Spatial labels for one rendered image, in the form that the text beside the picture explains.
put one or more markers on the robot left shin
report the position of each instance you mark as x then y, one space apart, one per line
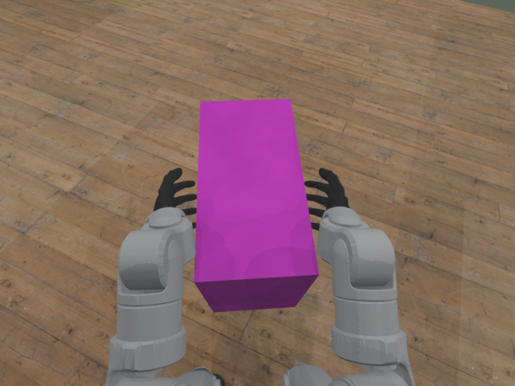
202 369

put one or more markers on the right robot thigh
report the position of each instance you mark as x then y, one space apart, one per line
306 375

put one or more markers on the robot right hand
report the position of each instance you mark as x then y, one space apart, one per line
334 191

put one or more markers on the robot left forearm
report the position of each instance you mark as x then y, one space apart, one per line
150 335

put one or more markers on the robot right forearm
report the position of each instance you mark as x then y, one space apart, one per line
364 284

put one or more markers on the carton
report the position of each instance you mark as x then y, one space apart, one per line
254 243

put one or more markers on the robot left hand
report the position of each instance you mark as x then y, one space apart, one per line
168 190

